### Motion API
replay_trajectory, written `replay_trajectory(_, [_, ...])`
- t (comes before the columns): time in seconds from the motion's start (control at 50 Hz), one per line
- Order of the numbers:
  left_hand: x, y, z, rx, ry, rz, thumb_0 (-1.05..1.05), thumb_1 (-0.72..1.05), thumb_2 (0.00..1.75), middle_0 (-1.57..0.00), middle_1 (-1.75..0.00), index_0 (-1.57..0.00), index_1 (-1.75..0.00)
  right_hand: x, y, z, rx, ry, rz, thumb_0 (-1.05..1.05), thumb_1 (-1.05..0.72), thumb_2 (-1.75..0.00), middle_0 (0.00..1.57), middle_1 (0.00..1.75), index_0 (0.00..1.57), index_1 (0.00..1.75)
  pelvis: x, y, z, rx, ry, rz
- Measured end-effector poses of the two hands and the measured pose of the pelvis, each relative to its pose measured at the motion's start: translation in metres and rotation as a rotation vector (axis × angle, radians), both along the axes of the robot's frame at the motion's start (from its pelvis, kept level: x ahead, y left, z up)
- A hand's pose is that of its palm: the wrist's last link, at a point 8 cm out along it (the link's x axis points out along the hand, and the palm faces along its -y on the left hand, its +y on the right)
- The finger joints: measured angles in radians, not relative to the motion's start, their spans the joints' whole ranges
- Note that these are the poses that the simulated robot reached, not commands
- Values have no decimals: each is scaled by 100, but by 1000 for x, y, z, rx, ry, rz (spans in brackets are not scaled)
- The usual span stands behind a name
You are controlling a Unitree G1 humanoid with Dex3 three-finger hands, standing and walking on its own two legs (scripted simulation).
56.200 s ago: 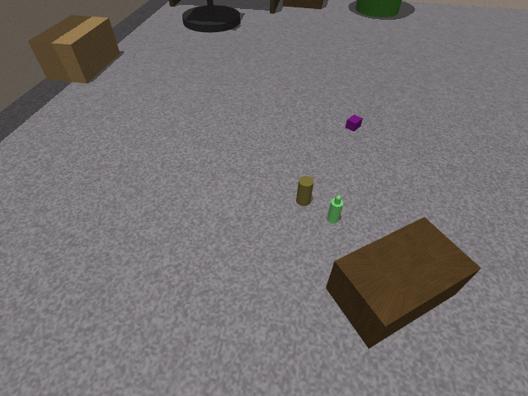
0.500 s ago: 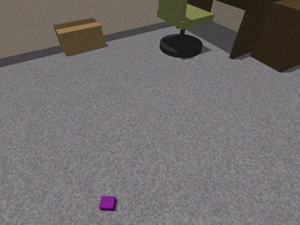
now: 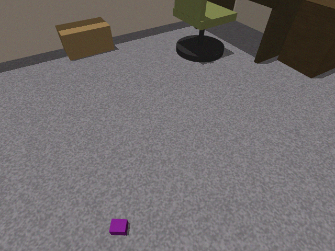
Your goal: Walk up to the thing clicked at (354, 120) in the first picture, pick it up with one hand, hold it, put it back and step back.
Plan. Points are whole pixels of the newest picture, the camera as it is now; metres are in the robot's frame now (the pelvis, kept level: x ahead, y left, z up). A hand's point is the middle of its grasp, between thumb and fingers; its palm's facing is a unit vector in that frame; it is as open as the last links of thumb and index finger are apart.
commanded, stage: stand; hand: left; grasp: from above
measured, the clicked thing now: (119, 227) +0.42 +0.28 -0.75
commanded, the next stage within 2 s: step back in 0.86 s
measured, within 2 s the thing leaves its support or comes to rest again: neither
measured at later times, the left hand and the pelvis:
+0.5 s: hand out of the picture +0.08 +0.24 -0.16, palm faces +0.00 -0.94 -0.33, open 7.3 cm; pelvis +0.00 +0.00 +0.00, yaw +0 degrees
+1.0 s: hand out of the picture +0.08 +0.26 -0.16, palm faces +0.00 -0.93 -0.36, open 7.3 cm; pelvis -0.01 +0.00 -0.01, yaw +0 degrees
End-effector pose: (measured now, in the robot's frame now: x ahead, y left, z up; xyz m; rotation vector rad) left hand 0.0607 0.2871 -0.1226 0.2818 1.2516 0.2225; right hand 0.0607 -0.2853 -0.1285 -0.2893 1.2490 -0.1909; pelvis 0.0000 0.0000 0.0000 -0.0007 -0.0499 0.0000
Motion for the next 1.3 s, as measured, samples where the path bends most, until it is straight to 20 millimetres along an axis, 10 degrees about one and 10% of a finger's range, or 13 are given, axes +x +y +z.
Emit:
replay_trajectory(0.86, [14, -1, 4, 7, -10, -25, 1, 91, 90, -20, -30, -21, -30, 8, -11, 2, -5, -1, -2, 1, -90, -90, 20, 30, 20, 30, 7, -5, 1, 3, 13, -6])
replay_trajectory(1.02, [16, 16, 0, 39, -36, -24, 1, 91, 90, -20, -30, -21, -30, 7, -21, 0, -30, -16, -13, 1, -90, -90, 21, 30, 20, 30, -17, -1, -9, -7, 24, -3])
replay_trajectory(1.3, [20, 52, -17, 51, -126, -100, 1, 91, 90, -20, -30, -20, -30, -65, 0, 7, -109, 12, -15, 0, -90, -90, 21, 30, 20, 30, -68, 30, -23, -16, 21, -20])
